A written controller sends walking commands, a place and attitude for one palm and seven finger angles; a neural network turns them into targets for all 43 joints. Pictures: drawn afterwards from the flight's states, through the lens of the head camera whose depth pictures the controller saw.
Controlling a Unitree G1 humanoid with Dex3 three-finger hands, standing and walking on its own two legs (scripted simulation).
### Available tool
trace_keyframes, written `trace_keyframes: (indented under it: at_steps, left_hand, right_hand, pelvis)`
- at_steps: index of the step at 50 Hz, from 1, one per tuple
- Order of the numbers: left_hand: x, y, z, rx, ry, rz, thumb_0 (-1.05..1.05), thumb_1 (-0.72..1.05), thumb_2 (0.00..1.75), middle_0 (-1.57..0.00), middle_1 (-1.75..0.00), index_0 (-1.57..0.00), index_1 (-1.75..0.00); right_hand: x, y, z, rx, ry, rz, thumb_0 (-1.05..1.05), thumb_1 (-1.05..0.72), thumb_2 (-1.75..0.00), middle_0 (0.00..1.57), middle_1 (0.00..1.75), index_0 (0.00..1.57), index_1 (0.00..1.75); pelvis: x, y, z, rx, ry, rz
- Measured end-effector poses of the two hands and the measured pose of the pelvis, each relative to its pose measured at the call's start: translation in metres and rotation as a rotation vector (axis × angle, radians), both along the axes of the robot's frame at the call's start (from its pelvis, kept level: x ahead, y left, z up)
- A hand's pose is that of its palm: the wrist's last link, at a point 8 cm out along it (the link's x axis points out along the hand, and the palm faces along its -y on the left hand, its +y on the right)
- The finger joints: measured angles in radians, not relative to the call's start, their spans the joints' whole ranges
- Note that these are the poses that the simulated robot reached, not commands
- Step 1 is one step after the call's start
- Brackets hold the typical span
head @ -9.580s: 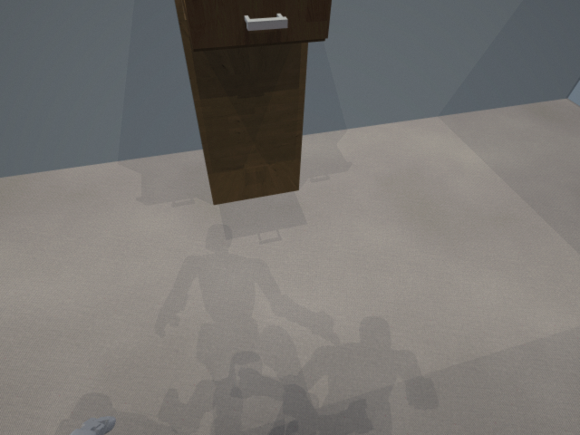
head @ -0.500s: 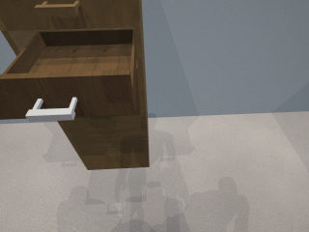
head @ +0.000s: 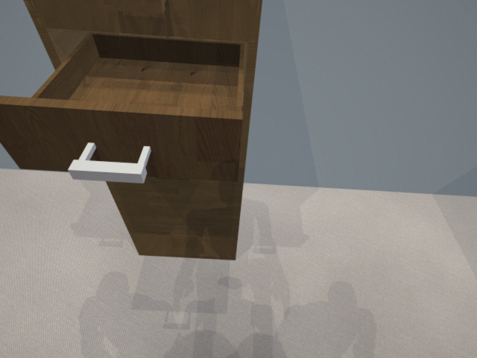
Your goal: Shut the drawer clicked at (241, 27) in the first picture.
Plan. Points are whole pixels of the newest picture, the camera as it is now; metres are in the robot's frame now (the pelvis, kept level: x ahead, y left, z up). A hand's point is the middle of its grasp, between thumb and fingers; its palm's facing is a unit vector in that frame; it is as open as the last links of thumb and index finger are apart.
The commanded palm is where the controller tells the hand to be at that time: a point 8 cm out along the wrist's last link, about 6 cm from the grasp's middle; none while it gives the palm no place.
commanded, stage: come to a stop and stand still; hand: left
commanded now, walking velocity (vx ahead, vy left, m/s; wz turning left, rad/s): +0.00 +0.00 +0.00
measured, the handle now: (113, 161) +0.36 +0.23 +0.15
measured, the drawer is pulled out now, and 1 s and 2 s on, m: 0.25 0.25 0.25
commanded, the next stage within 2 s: look again from close up in 1.10 s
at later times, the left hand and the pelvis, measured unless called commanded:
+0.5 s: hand out of the picture +0.04 +0.15 -0.17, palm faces +0.02 -0.98 -0.20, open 7.3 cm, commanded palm none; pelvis +0.03 -0.03 +0.01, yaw +0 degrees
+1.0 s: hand out of the picture +0.00 +0.11 -0.17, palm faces +0.04 -0.98 -0.18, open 7.3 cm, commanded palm none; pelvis +0.02 -0.05 +0.01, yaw +0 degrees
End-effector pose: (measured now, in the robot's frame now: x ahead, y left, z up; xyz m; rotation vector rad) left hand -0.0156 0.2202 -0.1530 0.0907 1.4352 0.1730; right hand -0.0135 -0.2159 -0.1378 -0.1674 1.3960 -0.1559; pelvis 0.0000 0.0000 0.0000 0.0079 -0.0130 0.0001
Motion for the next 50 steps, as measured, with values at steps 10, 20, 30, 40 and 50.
trace_keyframes:
  at_steps: [10,20,30,40,50]
  left_hand:
    - [0.037,-0.002,0.015,0.046,-0.047,-0.041,0.01,0.94,0.9,-0.2,-0.3,-0.19,-0.3]
    - [0.047,-0.016,0.016,0.047,-0.04,-0.059,0.01,0.94,0.9,-0.2,-0.3,-0.2,-0.3]
    - [0.042,-0.032,0.015,0.036,-0.032,-0.047,0.01,0.94,0.9,-0.2,-0.3,-0.2,-0.3]
    - [0.028,-0.048,0.015,0.024,-0.021,-0.036,0.01,0.93,0.9,-0.2,-0.3,-0.2,-0.3]
    - [0.015,-0.06,0.015,0.013,-0.015,-0.027,0.01,0.92,0.9,-0.2,-0.3,-0.2,-0.3]
  right_hand:
    - [0.022,0.0,-0.012,0.049,0.007,-0.014,0.03,-0.94,-0.9,0.2,0.3,0.2,0.3]
    - [0.029,-0.016,-0.008,0.042,0.015,-0.02,0.01,-0.92,-0.9,0.2,0.3,0.2,0.3]
    - [0.03,-0.03,-0.006,0.039,0.026,-0.012,0.0,-0.91,-0.9,0.2,0.3,0.2,0.3]
    - [0.028,-0.041,-0.006,0.039,0.023,-0.009,0.0,-0.91,-0.9,0.2,0.3,0.2,0.3]
    - [0.019,-0.047,-0.005,0.044,0.026,-0.01,0.0,-0.91,-0.9,0.2,0.3,0.2,0.3]
  pelvis:
    - [0.016,-0.005,0.002,0.01,0.01,-0.007]
    - [0.025,-0.02,0.005,0.009,0.009,-0.011]
    - [0.027,-0.035,0.006,0.007,0.003,-0.004]
    - [0.023,-0.046,0.007,0.006,-0.003,-0.001]
    - [0.015,-0.054,0.007,0.006,-0.007,0.0]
